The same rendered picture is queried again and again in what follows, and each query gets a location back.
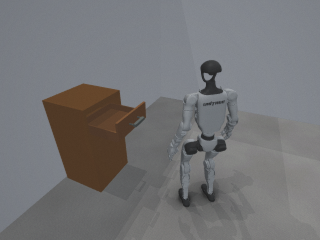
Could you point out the robot head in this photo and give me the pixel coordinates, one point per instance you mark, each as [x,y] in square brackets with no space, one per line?
[211,67]

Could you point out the right robot upper arm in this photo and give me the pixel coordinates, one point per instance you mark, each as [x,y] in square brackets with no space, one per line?
[232,105]

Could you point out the drawer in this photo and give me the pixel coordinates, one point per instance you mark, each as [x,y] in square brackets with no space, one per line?
[111,122]

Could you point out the robot left thigh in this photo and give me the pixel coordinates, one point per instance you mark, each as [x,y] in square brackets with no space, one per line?
[189,148]

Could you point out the left robot upper arm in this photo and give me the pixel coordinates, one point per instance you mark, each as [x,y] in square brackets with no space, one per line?
[188,101]

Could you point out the handle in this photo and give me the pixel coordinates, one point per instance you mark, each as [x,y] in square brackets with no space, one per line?
[141,119]

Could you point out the right robot forearm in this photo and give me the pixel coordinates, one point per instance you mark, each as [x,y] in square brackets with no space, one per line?
[230,126]

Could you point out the left robot forearm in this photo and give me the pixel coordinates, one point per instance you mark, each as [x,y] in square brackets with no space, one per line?
[178,136]

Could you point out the cabinet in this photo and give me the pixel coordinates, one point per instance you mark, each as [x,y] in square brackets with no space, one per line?
[87,159]

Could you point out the left robot hand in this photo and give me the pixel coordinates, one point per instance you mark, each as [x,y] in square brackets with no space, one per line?
[171,151]

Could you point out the right robot hand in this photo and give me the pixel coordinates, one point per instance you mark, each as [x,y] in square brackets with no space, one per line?
[228,134]

